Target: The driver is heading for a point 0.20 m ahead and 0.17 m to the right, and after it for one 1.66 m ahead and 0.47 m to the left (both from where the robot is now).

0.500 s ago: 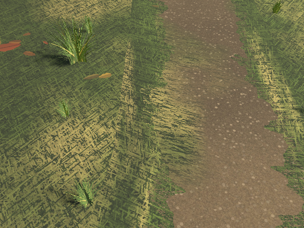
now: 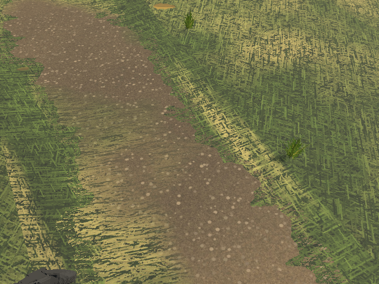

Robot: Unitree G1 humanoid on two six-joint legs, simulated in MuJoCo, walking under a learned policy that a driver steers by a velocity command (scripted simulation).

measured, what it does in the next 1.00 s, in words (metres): walks ahead, turning left: right foot, then left foot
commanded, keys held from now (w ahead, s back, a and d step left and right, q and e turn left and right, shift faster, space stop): w+e+shift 0.10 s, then w+q+shift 0.90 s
